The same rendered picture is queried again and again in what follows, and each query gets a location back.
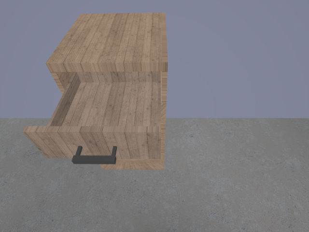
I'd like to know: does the cabinet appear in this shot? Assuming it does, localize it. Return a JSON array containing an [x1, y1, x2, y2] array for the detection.
[[46, 13, 168, 170]]

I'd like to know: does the handle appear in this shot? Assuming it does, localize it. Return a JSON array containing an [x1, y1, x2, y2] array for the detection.
[[72, 146, 117, 164]]

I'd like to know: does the drawer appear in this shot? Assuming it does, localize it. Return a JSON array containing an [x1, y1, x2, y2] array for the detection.
[[22, 72, 161, 159]]

